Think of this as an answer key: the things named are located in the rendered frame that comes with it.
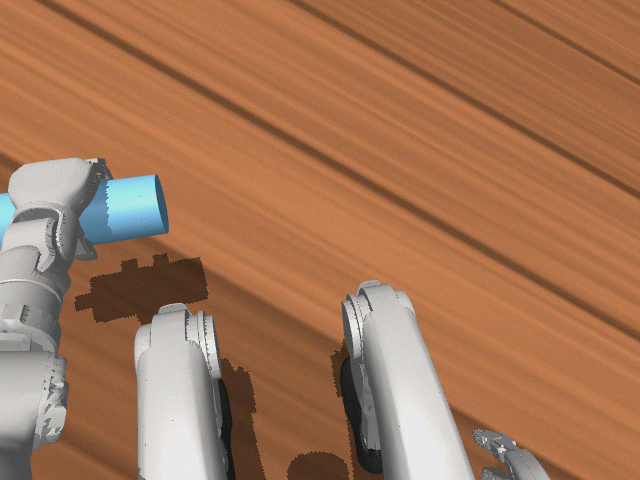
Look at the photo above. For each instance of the bottle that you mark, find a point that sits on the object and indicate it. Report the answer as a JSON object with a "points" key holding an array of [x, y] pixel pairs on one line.
{"points": [[121, 209]]}

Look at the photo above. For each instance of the right robot hand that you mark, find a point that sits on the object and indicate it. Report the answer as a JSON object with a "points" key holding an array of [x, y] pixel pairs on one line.
{"points": [[520, 463]]}

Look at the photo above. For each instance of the left robot foot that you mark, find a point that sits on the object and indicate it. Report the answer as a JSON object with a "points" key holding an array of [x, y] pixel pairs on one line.
{"points": [[225, 437]]}

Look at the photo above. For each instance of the right robot foot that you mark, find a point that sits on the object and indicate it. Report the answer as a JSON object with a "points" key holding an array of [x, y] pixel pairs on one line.
{"points": [[369, 459]]}

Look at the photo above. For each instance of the left robot hand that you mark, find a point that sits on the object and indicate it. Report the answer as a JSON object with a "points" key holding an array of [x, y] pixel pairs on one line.
{"points": [[69, 182]]}

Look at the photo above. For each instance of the left robot arm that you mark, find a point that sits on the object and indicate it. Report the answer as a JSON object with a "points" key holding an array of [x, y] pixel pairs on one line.
{"points": [[38, 248]]}

